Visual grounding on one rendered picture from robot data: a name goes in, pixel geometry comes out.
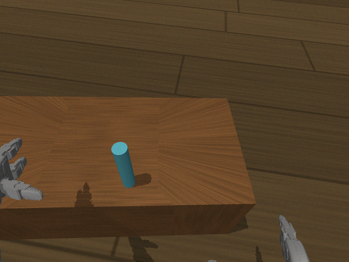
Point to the left robot hand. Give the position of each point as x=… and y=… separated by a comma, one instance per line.
x=9, y=186

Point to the right robot hand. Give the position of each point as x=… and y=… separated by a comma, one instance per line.
x=292, y=249

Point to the can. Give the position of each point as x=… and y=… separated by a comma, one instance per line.
x=121, y=155

